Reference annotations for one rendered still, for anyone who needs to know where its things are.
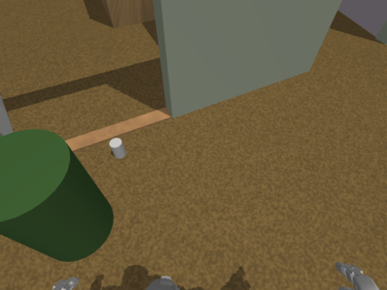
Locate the can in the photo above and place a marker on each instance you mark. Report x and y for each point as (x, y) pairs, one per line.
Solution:
(117, 148)

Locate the right robot hand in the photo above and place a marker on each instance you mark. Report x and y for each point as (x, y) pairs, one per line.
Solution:
(355, 276)

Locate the left robot hand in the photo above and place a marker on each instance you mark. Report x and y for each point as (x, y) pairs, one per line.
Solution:
(67, 284)

